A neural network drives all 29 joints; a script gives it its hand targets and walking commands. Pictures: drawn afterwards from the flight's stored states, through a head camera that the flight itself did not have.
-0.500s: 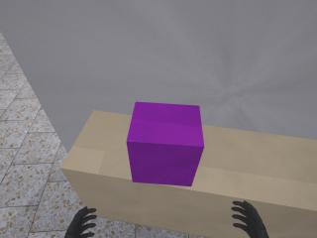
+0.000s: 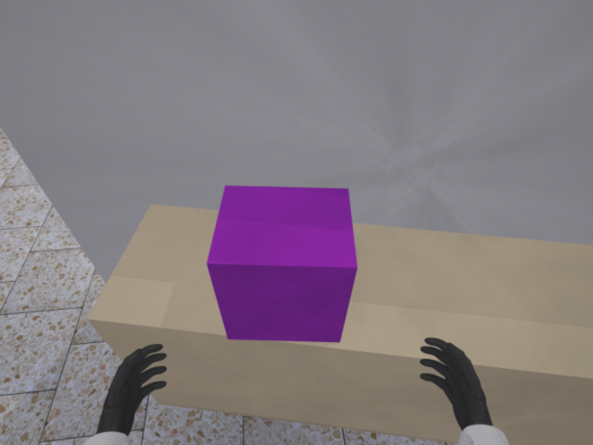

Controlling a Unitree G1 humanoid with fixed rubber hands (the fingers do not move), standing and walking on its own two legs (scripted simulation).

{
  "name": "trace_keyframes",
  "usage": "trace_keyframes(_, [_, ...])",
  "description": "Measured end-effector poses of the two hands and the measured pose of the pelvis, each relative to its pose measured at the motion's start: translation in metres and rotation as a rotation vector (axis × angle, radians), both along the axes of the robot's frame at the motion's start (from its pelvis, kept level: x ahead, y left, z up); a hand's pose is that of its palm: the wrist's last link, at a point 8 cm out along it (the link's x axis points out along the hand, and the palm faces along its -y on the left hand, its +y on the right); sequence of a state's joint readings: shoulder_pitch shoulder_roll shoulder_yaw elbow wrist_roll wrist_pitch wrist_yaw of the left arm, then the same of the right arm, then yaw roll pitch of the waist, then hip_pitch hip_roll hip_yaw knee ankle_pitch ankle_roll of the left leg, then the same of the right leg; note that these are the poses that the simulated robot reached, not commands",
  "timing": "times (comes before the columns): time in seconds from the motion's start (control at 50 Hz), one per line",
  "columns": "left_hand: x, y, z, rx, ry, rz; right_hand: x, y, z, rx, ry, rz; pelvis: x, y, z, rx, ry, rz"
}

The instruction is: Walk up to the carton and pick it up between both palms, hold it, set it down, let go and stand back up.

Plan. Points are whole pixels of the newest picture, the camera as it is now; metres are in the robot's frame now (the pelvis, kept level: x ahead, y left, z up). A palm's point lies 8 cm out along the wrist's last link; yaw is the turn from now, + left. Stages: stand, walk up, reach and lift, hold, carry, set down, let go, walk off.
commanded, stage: reach and lift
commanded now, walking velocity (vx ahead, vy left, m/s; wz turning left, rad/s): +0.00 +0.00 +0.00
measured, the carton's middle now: (285, 267) +0.45 +0.05 -0.08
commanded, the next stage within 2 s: none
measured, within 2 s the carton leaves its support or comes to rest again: neither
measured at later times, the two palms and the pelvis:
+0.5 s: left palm (131, 344) +0.27 +0.26 -0.02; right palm (455, 340) +0.28 -0.20 -0.01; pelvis +0.00 +0.01 +0.01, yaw +0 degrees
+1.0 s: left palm (145, 282) +0.34 +0.25 +0.02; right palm (448, 277) +0.35 -0.19 +0.03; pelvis +0.00 +0.01 +0.01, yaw +0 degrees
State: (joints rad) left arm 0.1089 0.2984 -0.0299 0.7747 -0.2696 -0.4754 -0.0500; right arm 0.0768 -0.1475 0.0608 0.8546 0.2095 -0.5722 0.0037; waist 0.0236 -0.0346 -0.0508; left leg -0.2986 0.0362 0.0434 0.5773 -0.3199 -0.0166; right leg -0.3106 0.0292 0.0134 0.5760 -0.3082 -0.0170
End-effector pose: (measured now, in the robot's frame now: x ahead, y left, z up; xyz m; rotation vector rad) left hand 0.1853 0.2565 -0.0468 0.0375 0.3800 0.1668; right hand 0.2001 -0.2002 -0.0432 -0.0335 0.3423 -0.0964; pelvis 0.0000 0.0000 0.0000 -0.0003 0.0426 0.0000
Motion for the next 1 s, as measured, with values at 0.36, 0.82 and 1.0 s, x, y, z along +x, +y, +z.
trace_keyframes(0.36, [0.056, 0.003, 0.013, -0.017, -0.084, -0.001, 0.049, 0.002, 0.020, -0.007, -0.048, 0.010, -0.003, 0.003, 0.001, -0.004, 0.066, -0.005])
trace_keyframes(0.82, [0.132, -0.001, 0.053, -0.025, -0.124, -0.018, 0.128, 0.006, 0.059, 0.002, -0.072, -0.001, 0.003, 0.011, 0.011, -0.017, 0.153, -0.006])
trace_keyframes(1.0, [0.159, -0.006, 0.070, -0.024, -0.131, -0.018, 0.155, 0.007, 0.076, 0.004, -0.075, 0.004, -0.003, 0.011, 0.011, -0.017, 0.200, -0.004])
